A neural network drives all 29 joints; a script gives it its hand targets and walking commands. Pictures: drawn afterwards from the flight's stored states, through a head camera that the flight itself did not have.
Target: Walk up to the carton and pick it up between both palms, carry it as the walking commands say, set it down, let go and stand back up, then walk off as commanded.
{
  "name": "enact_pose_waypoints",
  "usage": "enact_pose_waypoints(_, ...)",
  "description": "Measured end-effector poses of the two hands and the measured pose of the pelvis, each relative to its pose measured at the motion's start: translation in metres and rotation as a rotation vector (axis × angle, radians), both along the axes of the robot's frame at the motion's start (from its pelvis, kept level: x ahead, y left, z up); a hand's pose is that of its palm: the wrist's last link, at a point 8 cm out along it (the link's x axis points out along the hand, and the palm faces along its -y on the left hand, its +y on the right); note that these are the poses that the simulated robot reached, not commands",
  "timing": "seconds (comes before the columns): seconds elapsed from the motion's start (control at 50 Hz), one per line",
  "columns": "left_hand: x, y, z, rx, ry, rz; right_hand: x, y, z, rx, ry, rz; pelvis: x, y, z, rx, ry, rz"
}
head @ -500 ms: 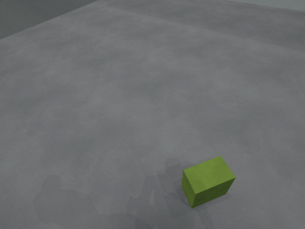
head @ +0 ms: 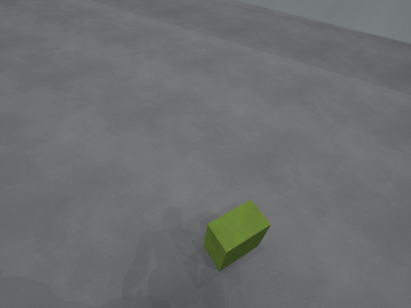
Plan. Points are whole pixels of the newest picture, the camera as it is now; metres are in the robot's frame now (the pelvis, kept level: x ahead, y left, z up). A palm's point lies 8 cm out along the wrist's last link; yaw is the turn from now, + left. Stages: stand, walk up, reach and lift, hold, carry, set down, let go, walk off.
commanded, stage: walk off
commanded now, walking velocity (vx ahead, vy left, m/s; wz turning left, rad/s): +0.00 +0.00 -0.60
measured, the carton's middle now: (235, 235) +0.57 -0.14 -0.65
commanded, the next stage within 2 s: none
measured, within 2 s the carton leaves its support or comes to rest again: neither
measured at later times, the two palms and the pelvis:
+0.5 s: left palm out of the picture +0.14 +0.15 -0.12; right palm out of the picture -0.01 -0.32 -0.14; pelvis -0.01 -0.05 +0.00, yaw -18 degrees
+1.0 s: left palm (137, 290) +0.20 +0.16 -0.14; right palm out of the picture -0.08 -0.26 -0.12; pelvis +0.01 -0.03 +0.00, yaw -36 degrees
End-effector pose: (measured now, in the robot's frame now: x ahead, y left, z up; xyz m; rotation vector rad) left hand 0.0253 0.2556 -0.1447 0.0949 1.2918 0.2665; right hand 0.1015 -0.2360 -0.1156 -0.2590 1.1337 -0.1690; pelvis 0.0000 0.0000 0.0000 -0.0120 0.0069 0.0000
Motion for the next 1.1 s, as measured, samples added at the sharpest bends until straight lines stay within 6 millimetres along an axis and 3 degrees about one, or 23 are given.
enact_pose_waypoints(0.08, 0.021, 0.002, 0.003, -0.001, -0.002, -0.071, -0.032, -0.003, -0.003, 0.014, 0.027, -0.071, 0.000, 0.001, 0.000, 0.010, -0.012, -0.057)
enact_pose_waypoints(0.16, 0.047, -0.009, 0.007, 0.003, -0.011, -0.161, -0.060, -0.011, -0.015, 0.042, 0.048, -0.151, 0.000, -0.004, -0.003, 0.026, -0.008, -0.127)
enact_pose_waypoints(0.3, 0.104, -0.057, 0.016, 0.044, -0.083, -0.336, -0.110, -0.044, -0.050, 0.114, 0.091, -0.294, -0.001, -0.029, -0.017, 0.011, -0.014, -0.225)
enact_pose_waypoints(0.34, 0.116, -0.070, 0.022, 0.058, -0.127, -0.355, -0.122, -0.054, -0.050, 0.115, 0.117, -0.328, -0.002, -0.035, -0.015, 0.016, -0.017, -0.230)
enact_pose_waypoints(0.42, 0.123, -0.090, 0.030, 0.057, -0.160, -0.366, -0.126, -0.071, -0.037, 0.102, 0.119, -0.353, -0.005, -0.045, -0.005, 0.033, -0.014, -0.267)
enact_pose_waypoints(0.56, 0.116, -0.107, 0.024, 0.012, -0.103, -0.423, -0.108, -0.085, -0.012, 0.062, 0.026, -0.392, -0.005, -0.053, 0.004, 0.032, 0.005, -0.339)
enact_pose_waypoints(0.68, 0.110, -0.097, 0.014, -0.019, -0.050, -0.453, -0.099, -0.077, -0.006, 0.035, 0.000, -0.414, -0.001, -0.044, 0.003, 0.013, 0.013, -0.386)
enact_pose_waypoints(0.78, 0.122, -0.076, -0.001, -0.022, -0.014, -0.475, -0.101, -0.061, -0.002, 0.007, -0.031, -0.459, 0.005, -0.029, -0.003, 0.004, 0.018, -0.442)
enact_pose_waypoints(0.96, 0.166, -0.085, 0.007, 0.004, -0.024, -0.647, -0.166, -0.025, -0.001, 0.022, 0.037, -0.633, 0.008, -0.025, 0.003, -0.003, -0.010, -0.604)
enact_pose_waypoints(1.1, 0.194, -0.138, 0.015, 0.018, -0.063, -0.796, -0.222, -0.018, -0.025, 0.098, 0.073, -0.765, -0.002, -0.040, -0.006, 0.025, -0.014, -0.716)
